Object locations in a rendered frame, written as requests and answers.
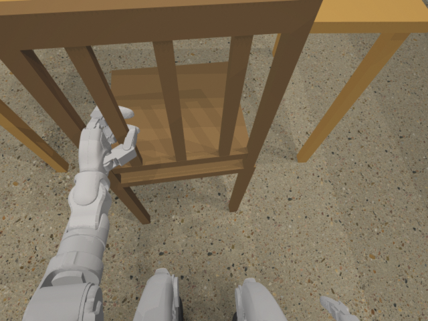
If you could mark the robot thigh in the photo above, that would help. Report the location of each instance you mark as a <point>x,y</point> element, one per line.
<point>159,299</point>
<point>254,302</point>

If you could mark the left robot upper arm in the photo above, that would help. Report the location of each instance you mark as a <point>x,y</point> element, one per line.
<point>73,302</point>

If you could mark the chair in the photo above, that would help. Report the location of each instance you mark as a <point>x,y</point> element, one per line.
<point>190,117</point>

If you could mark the left robot forearm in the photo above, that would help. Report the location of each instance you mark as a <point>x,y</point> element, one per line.
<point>79,257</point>

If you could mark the table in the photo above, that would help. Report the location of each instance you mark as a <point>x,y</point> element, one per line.
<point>394,19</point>

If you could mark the robot left hand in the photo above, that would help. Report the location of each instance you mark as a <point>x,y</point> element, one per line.
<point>96,140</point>

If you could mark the robot right hand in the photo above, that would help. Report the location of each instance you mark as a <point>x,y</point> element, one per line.
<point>338,310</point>

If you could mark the robot left thigh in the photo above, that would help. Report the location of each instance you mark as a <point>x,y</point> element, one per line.
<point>159,299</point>

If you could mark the robot right thigh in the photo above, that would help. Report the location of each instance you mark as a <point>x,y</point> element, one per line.
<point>254,302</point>

